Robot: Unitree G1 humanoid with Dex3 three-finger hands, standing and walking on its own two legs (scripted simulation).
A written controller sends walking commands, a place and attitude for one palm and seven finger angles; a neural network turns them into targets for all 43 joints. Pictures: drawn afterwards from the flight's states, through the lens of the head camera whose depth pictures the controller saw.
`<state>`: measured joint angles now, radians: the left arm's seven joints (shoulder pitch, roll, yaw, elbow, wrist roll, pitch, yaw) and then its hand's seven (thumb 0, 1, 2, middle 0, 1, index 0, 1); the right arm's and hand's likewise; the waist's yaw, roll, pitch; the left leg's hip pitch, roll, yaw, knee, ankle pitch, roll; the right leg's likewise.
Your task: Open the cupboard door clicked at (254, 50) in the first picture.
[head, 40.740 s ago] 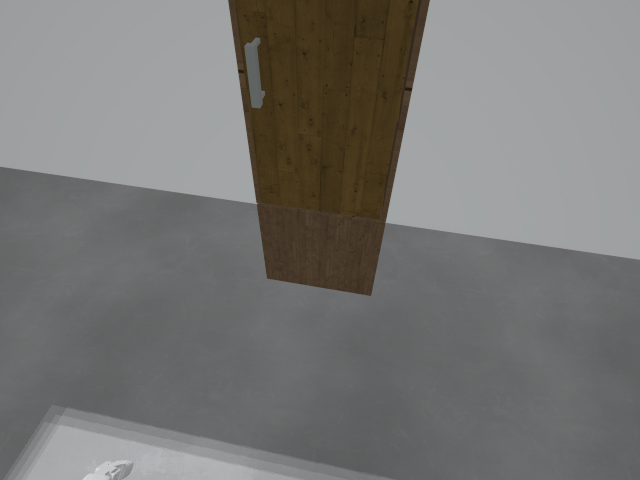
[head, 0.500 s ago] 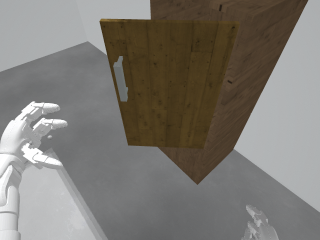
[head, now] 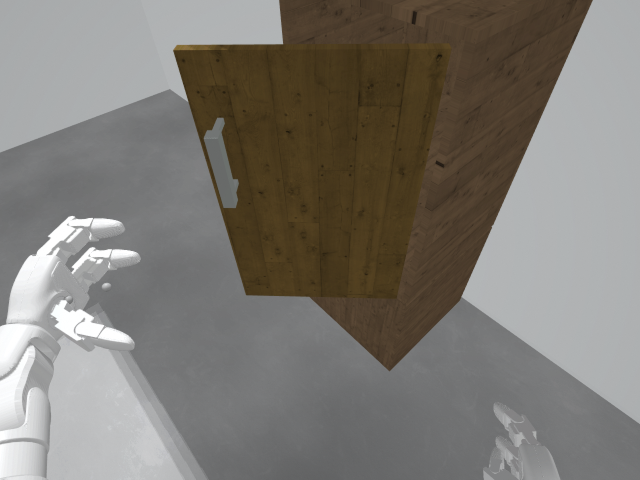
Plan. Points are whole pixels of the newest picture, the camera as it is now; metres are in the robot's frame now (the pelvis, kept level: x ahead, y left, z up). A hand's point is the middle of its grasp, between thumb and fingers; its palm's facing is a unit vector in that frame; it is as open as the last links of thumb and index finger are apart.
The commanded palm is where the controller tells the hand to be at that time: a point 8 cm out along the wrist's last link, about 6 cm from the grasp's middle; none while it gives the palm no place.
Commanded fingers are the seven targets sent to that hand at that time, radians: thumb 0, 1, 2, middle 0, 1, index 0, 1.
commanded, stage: move the hooked fingers beside the handle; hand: left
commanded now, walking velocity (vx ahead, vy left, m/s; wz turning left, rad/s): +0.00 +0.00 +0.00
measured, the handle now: (225, 164) +0.55 +0.20 +0.10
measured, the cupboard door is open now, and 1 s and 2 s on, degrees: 45 45 45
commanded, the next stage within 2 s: none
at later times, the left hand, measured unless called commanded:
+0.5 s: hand (137, 249) +0.36 +0.26 +0.11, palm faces +0.05 -1.00 -0.01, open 13.9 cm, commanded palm +0.33 +0.32 +0.11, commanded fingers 0.00 -0.50 0.30 -0.30 -1.20 -0.30 -1.20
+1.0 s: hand (157, 210) +0.43 +0.26 +0.11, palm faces +0.03 -1.00 +0.00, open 14.0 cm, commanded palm +0.40 +0.31 +0.10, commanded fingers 0.00 -0.50 0.30 -0.30 -1.20 -0.30 -1.20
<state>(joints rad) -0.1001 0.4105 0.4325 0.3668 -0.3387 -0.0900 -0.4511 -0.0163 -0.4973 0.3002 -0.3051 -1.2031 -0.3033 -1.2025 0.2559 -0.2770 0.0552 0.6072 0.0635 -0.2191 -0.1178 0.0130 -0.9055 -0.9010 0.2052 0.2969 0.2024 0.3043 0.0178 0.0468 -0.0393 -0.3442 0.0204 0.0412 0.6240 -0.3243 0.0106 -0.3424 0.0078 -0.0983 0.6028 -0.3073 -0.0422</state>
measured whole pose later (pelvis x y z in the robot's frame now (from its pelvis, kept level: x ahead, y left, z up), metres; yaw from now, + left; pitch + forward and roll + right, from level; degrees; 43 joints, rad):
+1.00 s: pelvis +0.00 +0.03 -0.01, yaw -1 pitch +9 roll -1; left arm -0.61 0.48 0.41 0.90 -0.20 -0.23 -0.36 -0.02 -0.50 0.30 -0.30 -1.20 -0.30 -1.20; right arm 0.37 -0.28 0.04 0.64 0.05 -0.09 -0.07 0.01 -0.91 -0.90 0.21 0.30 0.20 0.30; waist -0.07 0.01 -0.06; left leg -0.49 0.01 0.07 0.68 -0.35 0.04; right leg -0.49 0.00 -0.07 0.64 -0.30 -0.01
